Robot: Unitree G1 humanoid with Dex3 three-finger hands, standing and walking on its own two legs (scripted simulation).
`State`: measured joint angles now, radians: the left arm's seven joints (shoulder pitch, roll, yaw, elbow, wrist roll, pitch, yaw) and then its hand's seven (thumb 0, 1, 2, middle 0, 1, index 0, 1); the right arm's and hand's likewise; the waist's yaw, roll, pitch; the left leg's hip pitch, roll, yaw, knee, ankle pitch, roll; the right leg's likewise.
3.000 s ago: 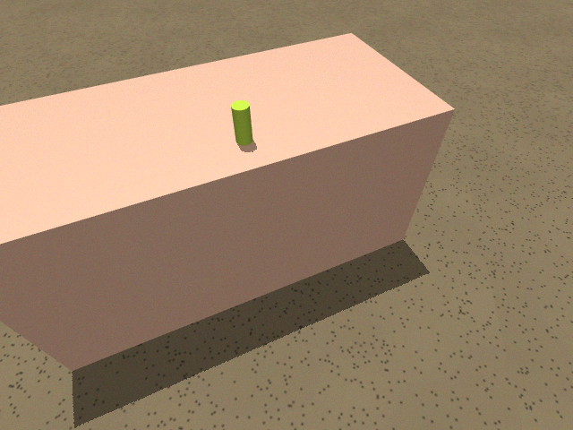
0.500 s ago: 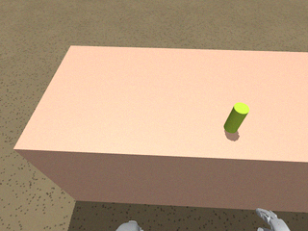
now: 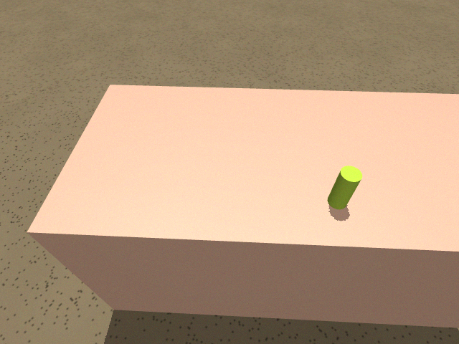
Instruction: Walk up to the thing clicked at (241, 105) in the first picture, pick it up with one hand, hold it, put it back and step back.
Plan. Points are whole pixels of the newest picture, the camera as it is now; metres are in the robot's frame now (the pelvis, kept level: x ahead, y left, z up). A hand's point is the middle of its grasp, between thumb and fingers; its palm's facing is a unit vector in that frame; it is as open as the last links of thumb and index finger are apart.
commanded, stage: walk up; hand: right
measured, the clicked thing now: (343, 188) +0.47 -0.24 -0.07
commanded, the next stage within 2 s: stand in 0.48 s
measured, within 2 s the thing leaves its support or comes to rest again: neither
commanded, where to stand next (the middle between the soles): +0.05 -0.01 m, yaw -3 degrees
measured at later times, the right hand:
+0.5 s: hand out of the picture +0.11 -0.26 -0.15, palm faces -0.04 +0.94 -0.33, open 7.4 cm
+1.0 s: hand out of the picture +0.11 -0.26 -0.15, palm faces -0.01 +0.94 -0.34, open 7.4 cm
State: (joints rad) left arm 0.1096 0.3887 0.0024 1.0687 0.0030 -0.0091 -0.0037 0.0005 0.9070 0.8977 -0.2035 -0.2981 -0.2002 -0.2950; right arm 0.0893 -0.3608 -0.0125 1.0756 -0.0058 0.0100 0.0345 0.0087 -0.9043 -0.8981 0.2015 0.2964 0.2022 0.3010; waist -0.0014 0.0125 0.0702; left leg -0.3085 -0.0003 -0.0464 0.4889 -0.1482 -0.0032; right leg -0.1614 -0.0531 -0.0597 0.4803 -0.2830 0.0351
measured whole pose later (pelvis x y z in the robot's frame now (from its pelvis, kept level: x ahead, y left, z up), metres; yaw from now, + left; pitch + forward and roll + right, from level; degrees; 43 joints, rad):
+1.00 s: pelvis +0.03 -0.01 +0.01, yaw +0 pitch -1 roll +0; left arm 0.12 0.35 0.01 1.14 0.01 0.00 0.00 0.00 0.91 0.90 -0.20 -0.30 -0.20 -0.29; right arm 0.08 -0.35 0.00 1.14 -0.01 -0.01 0.01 0.01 -0.90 -0.90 0.20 0.30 0.20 0.30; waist 0.00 0.00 0.04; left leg -0.21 0.01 -0.04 0.36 -0.13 -0.02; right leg -0.05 -0.04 -0.06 0.32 -0.25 0.03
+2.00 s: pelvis +0.04 -0.02 +0.01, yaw -1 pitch -2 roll +0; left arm 0.13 0.36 0.01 1.12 0.01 0.00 0.00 0.00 0.91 0.90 -0.20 -0.30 -0.20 -0.30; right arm 0.10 -0.35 0.01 1.13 -0.01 -0.01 0.01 0.01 -0.90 -0.90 0.20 0.30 0.20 0.30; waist 0.00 0.00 0.05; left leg -0.18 0.03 -0.03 0.35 -0.14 -0.03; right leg -0.03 -0.03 -0.05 0.31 -0.25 0.02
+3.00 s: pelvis +0.02 -0.01 +0.00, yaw -3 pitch +2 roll +0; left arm 0.04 0.30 0.09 0.93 -0.05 -0.10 0.05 0.00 0.55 0.55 -0.08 -0.12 -0.07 -0.12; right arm 0.03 -0.29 -0.10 0.87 0.05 -0.08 -0.05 0.01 -0.55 -0.55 0.11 0.12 0.10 0.12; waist -0.01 0.01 0.06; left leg -0.34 0.03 0.00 0.46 -0.16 -0.02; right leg -0.23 -0.03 -0.01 0.47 -0.28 0.02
